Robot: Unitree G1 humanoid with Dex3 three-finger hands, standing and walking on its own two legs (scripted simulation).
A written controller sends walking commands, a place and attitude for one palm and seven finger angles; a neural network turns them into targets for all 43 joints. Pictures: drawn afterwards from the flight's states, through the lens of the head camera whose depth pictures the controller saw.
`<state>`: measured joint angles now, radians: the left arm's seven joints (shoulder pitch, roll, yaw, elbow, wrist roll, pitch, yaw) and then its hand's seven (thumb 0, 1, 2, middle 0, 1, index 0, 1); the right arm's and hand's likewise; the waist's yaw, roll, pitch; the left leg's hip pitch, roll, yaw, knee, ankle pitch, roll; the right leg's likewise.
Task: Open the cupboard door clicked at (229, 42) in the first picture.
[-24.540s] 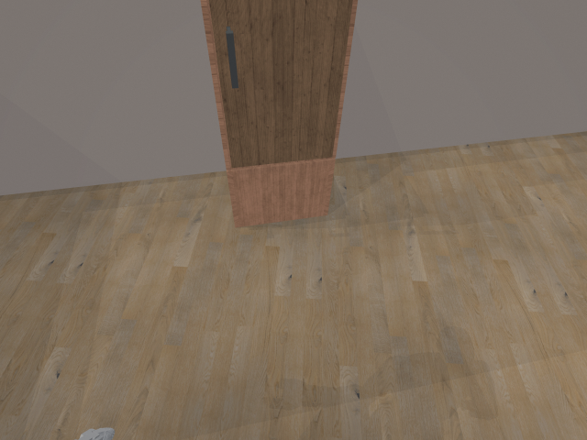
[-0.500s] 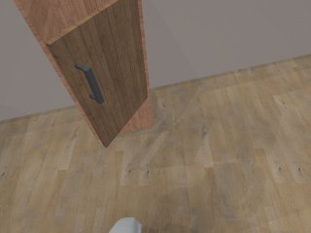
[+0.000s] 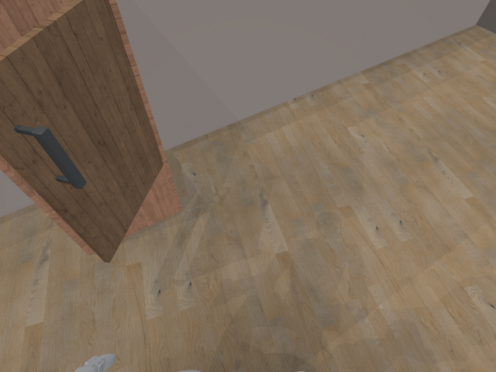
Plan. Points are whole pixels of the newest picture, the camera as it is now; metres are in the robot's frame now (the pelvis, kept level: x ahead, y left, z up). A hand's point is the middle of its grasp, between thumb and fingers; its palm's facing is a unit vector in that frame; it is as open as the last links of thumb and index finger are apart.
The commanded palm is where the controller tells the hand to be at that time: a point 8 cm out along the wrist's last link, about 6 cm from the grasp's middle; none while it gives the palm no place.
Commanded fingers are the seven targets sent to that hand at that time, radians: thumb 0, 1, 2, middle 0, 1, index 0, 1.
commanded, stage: walk to a spot facing it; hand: left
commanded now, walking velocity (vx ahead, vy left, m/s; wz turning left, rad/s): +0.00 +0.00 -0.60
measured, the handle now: (53, 158) +0.44 +0.42 +0.04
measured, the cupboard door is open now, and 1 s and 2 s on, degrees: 45 45 45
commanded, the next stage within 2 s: turn to face it in 1.92 s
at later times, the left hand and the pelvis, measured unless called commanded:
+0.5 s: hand (179, 348) +0.17 +0.15 -0.15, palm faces -0.30 -0.93 -0.23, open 7.3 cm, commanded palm none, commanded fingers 0.00 0.90 0.90 -0.20 -0.30 -0.20 -0.30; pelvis +0.01 -0.03 +0.00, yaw -19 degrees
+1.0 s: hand (268, 258) +0.35 -0.01 -0.14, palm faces -0.61 -0.77 -0.18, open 7.4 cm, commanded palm none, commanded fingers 0.00 0.90 0.90 -0.20 -0.30 -0.20 -0.30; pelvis +0.14 -0.10 +0.02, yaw -37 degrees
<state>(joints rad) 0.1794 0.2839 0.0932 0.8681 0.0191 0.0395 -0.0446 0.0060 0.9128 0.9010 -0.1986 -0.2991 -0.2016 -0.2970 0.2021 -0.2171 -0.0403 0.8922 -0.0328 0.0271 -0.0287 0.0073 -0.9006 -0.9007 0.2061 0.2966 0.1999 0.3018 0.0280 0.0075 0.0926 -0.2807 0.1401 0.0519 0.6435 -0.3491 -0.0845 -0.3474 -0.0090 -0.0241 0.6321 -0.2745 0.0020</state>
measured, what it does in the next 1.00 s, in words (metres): walks ahead, turning right: left foot, then right foot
